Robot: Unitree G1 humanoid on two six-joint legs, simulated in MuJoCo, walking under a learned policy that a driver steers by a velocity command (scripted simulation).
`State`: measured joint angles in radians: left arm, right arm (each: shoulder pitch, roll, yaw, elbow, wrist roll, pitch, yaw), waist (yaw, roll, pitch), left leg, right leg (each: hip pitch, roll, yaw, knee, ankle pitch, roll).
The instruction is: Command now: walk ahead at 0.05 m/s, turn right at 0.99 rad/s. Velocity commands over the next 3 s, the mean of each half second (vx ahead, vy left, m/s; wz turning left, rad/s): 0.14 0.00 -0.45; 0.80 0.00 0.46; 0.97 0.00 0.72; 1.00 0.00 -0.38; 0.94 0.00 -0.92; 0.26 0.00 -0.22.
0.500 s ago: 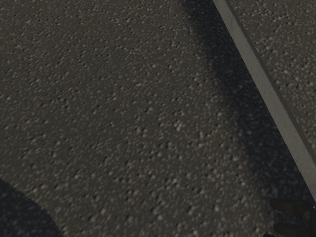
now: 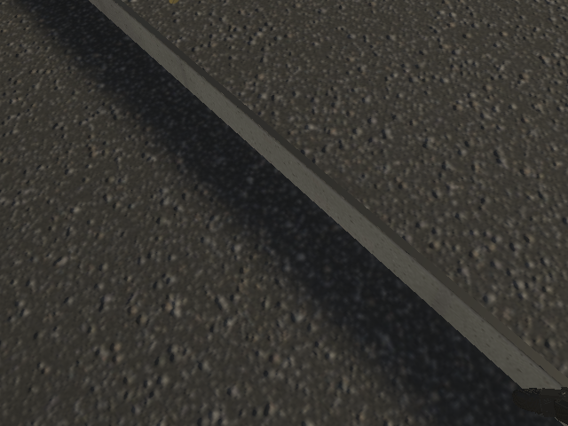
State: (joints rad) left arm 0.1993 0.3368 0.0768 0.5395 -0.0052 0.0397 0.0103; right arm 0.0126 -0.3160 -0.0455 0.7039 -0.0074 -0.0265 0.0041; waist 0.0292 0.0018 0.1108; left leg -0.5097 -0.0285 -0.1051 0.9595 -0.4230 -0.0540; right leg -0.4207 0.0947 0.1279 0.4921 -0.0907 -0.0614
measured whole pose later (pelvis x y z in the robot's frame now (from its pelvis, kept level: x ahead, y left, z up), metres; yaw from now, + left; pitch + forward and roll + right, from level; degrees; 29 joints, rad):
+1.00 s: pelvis +0.28 +0.05 -0.04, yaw +4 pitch +2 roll +0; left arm 0.49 0.27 0.03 0.85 0.02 -0.06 0.02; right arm 0.07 -0.30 -0.04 0.59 0.05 -0.04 0.09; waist 0.04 0.01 0.04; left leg -0.67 -0.02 0.12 0.74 -0.09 0.15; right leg 0.32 -0.08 -0.28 0.31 -0.51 0.08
